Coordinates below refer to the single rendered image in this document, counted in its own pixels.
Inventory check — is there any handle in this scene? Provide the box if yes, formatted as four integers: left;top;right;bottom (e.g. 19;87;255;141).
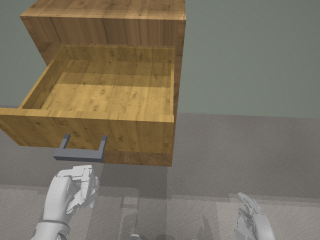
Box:
53;133;108;163

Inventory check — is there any cabinet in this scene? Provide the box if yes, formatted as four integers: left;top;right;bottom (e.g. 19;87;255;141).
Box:
19;0;186;167

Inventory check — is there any right robot hand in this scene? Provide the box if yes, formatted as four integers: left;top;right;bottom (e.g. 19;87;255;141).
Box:
234;192;276;240

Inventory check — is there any left robot hand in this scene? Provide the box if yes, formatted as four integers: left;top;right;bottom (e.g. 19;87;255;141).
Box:
43;165;100;224

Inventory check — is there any drawer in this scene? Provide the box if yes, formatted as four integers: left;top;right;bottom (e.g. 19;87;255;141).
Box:
0;44;175;154

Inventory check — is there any robot left forearm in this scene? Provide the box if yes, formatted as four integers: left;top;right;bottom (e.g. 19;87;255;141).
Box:
30;220;71;240

